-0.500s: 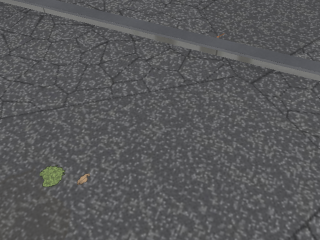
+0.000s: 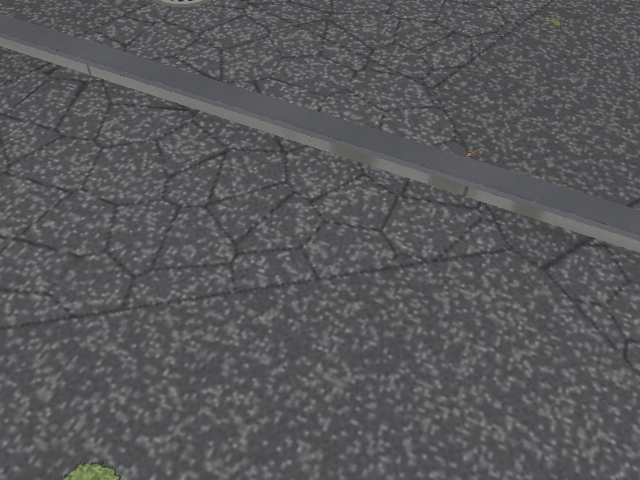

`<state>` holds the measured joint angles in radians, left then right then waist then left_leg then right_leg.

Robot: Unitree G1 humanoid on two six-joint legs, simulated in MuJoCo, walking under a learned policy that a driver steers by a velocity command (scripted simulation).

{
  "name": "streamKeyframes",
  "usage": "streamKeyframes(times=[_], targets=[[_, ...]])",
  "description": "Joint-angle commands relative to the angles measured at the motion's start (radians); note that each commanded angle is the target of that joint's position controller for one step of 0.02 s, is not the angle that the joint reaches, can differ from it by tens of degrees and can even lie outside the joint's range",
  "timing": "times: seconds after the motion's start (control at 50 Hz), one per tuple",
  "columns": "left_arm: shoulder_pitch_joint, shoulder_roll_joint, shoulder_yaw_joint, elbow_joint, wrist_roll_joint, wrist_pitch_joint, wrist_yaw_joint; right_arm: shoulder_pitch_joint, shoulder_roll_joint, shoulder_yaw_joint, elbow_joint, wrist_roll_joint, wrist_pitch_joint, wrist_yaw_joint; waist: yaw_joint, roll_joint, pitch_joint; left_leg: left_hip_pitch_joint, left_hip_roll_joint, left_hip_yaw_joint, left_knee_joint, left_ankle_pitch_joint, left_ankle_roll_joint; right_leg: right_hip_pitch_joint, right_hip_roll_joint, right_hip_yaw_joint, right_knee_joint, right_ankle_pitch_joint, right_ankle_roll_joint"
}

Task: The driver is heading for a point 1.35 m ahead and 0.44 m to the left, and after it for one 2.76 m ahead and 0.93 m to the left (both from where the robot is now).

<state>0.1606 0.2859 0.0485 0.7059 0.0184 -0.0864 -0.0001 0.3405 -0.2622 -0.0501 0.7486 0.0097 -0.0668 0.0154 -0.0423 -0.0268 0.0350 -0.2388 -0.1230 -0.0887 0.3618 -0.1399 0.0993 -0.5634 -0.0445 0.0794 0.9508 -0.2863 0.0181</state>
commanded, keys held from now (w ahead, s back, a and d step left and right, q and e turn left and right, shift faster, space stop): w+q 0.88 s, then w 0.12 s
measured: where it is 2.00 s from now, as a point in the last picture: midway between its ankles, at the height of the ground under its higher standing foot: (134, 278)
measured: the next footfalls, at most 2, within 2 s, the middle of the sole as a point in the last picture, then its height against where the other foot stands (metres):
right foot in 0.26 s outside the picture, level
left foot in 0.76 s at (207, 461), level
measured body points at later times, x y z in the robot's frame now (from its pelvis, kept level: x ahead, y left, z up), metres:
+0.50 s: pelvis +0.27 -0.03 +0.00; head +0.30 -0.03 +0.45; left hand +0.27 +0.26 -0.11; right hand +0.49 -0.26 -0.10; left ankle +0.28 +0.13 -0.67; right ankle +0.29 -0.14 -0.74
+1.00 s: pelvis +0.51 +0.13 +0.00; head +0.53 +0.16 +0.45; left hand +0.49 +0.45 -0.10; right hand +0.75 -0.04 -0.10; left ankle +0.48 +0.19 -0.74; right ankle +0.67 +0.01 -0.67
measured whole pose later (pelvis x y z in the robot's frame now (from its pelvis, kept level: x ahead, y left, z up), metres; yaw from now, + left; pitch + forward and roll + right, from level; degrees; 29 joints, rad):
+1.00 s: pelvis +0.51 +0.13 +0.00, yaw +35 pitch +1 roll +0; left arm 0.15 0.32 0.05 0.72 0.01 -0.10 0.00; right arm 0.29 -0.28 -0.06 0.68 0.00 -0.05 0.02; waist -0.03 -0.03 0.05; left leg -0.22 -0.11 -0.05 0.37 -0.16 0.10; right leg -0.63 -0.11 0.06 1.01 -0.25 0.05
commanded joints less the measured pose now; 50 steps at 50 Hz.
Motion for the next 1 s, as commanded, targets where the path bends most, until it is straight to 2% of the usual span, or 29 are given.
streamKeyframes(times=[0.02,0.1,0.16,0.2,0.24,0.26,0.28,0.3,0.32,0.34,0.36,0.4,0.44,0.5,0.58,0.64,0.68,0.72,0.74,0.76,0.78,0.8,0.82,0.84,0.86,0.88,0.92,0.96,1.0], targets=[[-0.046,0.065,0.017,-0.074,0.002,-0.006,0.009,-0.03,-0.178,-0.049,-0.069,0.009,-0.01,-0.023,0.019,0.087,-0.046,0.029,0.239,-0.255,-0.15,0.154,0.162,-0.034,0.001,-0.007,-0.167,0.139,0.043],[-0.169,0.048,0.01,-0.102,-0.011,-0.019,-0.002,0.029,-0.18,-0.052,-0.041,0.016,0.011,-0.037,-0.029,0.105,-0.041,-0.016,0.197,-0.238,-0.118,0.101,0.114,0.073,0.054,-0.009,-0.371,0.342,0.054],[-0.223,0.067,0.017,-0.122,-0.021,-0.031,-0.011,0.063,-0.172,-0.052,-0.026,0.021,0.023,-0.039,-0.039,0.113,-0.04,0.049,0.215,-0.309,-0.059,0.065,0.103,0.1,0.076,0.014,-0.449,0.314,0.041],[-0.213,0.09,0.027,-0.122,-0.026,-0.041,-0.015,0.057,-0.172,-0.054,-0.026,0.02,0.03,-0.041,-0.021,0.134,-0.04,0.1,0.232,-0.366,-0.006,0.069,0.093,0.134,0.079,0.022,-0.489,0.242,0.02],[-0.096,0.118,0.046,-0.094,-0.026,-0.05,-0.01,0.021,-0.153,-0.05,-0.038,0.018,0.034,-0.04,0.049,0.15,-0.079,0.086,0.204,-0.367,0.095,0.128,0.06,0.307,0.063,0.005,-0.559,0.235,-0.028],[0.031,0.158,0.061,-0.077,-0.012,-0.053,-0.002,0.0,-0.111,-0.035,-0.055,0.009,0.029,-0.035,0.112,0.114,-0.184,0.002,0.163,-0.311,0.279,0.118,0.028,0.532,-0.041,0.083,-0.529,0.221,-0.086],[0.169,0.24,0.082,-0.061,0.004,-0.046,0.007,0.09,-0.052,-0.016,-0.071,0.014,0.021,-0.034,0.119,-0.081,-0.336,-0.262,0.036,-0.164,0.589,-0.153,-0.043,0.885,-0.258,0.383,-0.528,0.144,-0.215],[0.221,0.224,0.084,-0.026,-0.018,-0.031,-0.003,0.145,-0.08,-0.01,-0.086,0.027,0.015,-0.036,0.104,-0.288,-0.365,-0.485,0.044,-0.104,0.79,-0.467,-0.064,0.962,-0.393,0.702,-0.608,-0.081,-0.303],[0.168,0.141,0.063,-0.043,-0.027,-0.027,-0.003,0.088,-0.167,-0.032,-0.07,0.03,0.018,-0.036,0.117,-0.151,-0.218,-0.556,0.112,-0.111,0.876,-0.398,-0.075,0.84,-0.358,0.63,-0.642,-0.193,-0.269],[0.124,0.106,0.052,-0.049,-0.021,-0.02,-0.001,0.005,-0.184,-0.039,-0.081,0.02,0.024,-0.035,0.12,-0.073,-0.114,-0.554,0.143,-0.077,0.894,-0.312,-0.083,0.718,-0.309,0.481,-0.657,-0.127,-0.228],[0.084,0.087,0.043,-0.045,-0.016,-0.016,-0.002,-0.037,-0.171,-0.04,-0.092,0.01,0.027,-0.032,0.102,-0.036,-0.045,-0.535,0.167,-0.06,0.865,-0.254,-0.09,0.608,-0.265,0.375,-0.688,-0.02,-0.21],[0.049,0.064,0.033,-0.032,-0.007,-0.018,-0.002,-0.049,-0.136,-0.042,-0.104,0.013,0.033,-0.023,0.066,-0.072,-0.004,-0.476,0.212,-0.044,0.811,-0.19,-0.092,0.489,-0.208,0.228,-0.738,0.111,-0.188],[0.051,0.075,0.039,-0.015,-0.013,-0.026,-0.006,-0.061,-0.098,-0.033,-0.117,0.016,0.04,-0.016,0.058,-0.08,-0.002,-0.472,0.228,-0.02,0.778,-0.153,-0.102,0.455,-0.197,0.139,-0.776,0.199,-0.201],[0.06,0.116,0.052,0.012,-0.013,-0.029,-0.005,-0.114,-0.084,-0.026,-0.144,0.011,0.039,-0.009,0.061,-0.049,-0.004,-0.504,0.241,-0.014,0.661,-0.041,-0.119,0.472,-0.203,0.035,-0.798,0.341,-0.217],[0.079,0.147,0.056,0.039,-0.019,-0.018,0.001,-0.226,-0.067,-0.013,-0.168,0.012,0.024,0.016,0.101,-0.028,0.011,-0.44,0.224,0.046,0.421,0.166,-0.104,0.489,-0.171,-0.111,-0.799,0.405,-0.182],[0.132,0.174,0.062,0.068,-0.032,-0.005,0.003,-0.314,-0.065,-0.009,-0.205,0.016,0.022,0.033,0.126,-0.024,0.034,-0.426,0.208,0.084,0.316,0.174,-0.081,0.557,-0.197,-0.155,-0.786,0.424,-0.165],[0.147,0.192,0.067,0.081,-0.041,0.007,0.004,-0.341,-0.079,-0.014,-0.228,0.016,0.024,0.042,0.118,-0.031,0.038,-0.415,0.188,0.11,0.274,0.1,-0.053,0.62,-0.218,-0.182,-0.742,0.531,-0.148],[0.148,0.222,0.075,0.081,-0.047,0.02,0.012,-0.3,-0.114,-0.032,-0.233,0.009,0.031,0.045,0.073,-0.064,-0.011,-0.303,0.125,0.168,0.26,-0.009,-0.012,0.659,-0.222,-0.223,-0.611,0.858,-0.126],[0.144,0.235,0.078,0.079,-0.048,0.029,0.017,-0.21,-0.148,-0.051,-0.216,0.008,0.035,0.043,0.016,-0.071,-0.067,-0.176,0.085,0.19,0.245,-0.038,0.016,0.648,-0.213,-0.246,-0.472,0.991,-0.112],[0.136,0.224,0.072,0.073,-0.049,0.033,0.023,-0.042,-0.199,-0.082,-0.172,0.011,0.04,0.032,-0.075,-0.046,-0.151,0.072,0.054,0.183,0.187,0.023,0.056,0.545,-0.182,-0.273,-0.261,0.97,-0.081],[0.167,0.165,0.047,0.052,-0.016,0.026,0.025,0.108,-0.284,-0.111,-0.141,0.016,0.052,0.009,-0.119,0.097,-0.253,0.391,0.212,-0.066,0.184,0.05,0.123,0.276,-0.132,-0.277,0.062,0.547,-0.038],[0.248,0.048,0.005,-0.008,0.006,-0.003,0.007,0.054,-0.364,-0.11,-0.163,0.019,0.038,0.011,0.006,0.303,-0.378,0.658,0.444,-0.657,0.054,-0.162,0.316,-0.121,0.078,-0.136,0.369,-0.32,0.007],[0.123,0.154,0.026,-0.012,-0.031,-0.033,-0.007,0.089,-0.266,-0.087,-0.175,0.015,0.028,0.014,-0.088,0.169,-0.412,0.663,0.446,-0.702,-0.035,-0.249,0.292,-0.219,0.043,0.026,0.435,-0.291,-0.008],[0.046,0.172,0.03,-0.043,-0.059,-0.049,-0.012,0.051,-0.228,-0.074,-0.163,0.009,0.016,0.015,-0.082,0.14,-0.257,0.547,0.414,-0.555,-0.052,-0.177,0.25,-0.277,0.005,0.01,0.397,-0.192,-0.024],[0.037,0.156,0.024,-0.039,-0.044,-0.056,-0.006,-0.009,-0.21,-0.067,-0.165,0.01,0.011,0.013,-0.035,0.051,-0.173,0.393,0.368,-0.446,-0.056,-0.07,0.218,-0.232,-0.035,0.006,0.31,-0.11,-0.025],[0.04,0.159,0.03,-0.032,-0.019,-0.054,0.001,-0.07,-0.188,-0.059,-0.175,0.004,0.011,0.011,0.006,0.039,-0.121,0.264,0.334,-0.368,-0.069,0.046,0.2,-0.166,-0.058,0.003,0.231,-0.067,-0.014],[0.089,0.152,0.033,-0.015,-0.012,-0.03,-0.003,-0.126,-0.152,-0.044,-0.186,-0.013,0.008,0.005,0.059,0.074,-0.102,0.127,0.308,-0.291,-0.112,0.182,0.2,-0.064,-0.083,-0.003,0.174,-0.021,0.007],[0.095,0.121,0.024,-0.007,-0.006,-0.011,-0.002,-0.116,-0.152,-0.042,-0.162,-0.008,-0.001,-0.002,0.065,0.075,-0.085,0.048,0.291,-0.212,-0.138,0.274,0.204,-0.038,-0.082,-0.029,0.104,0.027,0.037],[0.029,0.093,0.013,-0.026,-0.004,-0.005,-0.002,-0.092,-0.168,-0.044,-0.134,-0.008,-0.004,-0.012,0.046,0.079,-0.051,0.011,0.267,-0.149,-0.159,0.288,0.186,-0.049,-0.079,-0.04,-0.016,0.151,0.055]])
Over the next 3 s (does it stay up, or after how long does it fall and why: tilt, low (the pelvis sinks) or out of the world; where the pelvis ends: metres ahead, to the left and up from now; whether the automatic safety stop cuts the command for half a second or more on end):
stays up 1.05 0.46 0.00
